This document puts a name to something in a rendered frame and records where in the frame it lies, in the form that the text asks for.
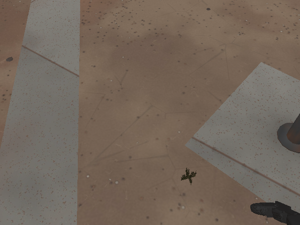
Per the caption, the robot right hand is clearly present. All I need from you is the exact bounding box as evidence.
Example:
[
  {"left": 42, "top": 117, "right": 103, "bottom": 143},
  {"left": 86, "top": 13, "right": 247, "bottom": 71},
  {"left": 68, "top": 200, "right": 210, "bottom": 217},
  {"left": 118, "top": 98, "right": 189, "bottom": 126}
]
[{"left": 250, "top": 201, "right": 300, "bottom": 225}]

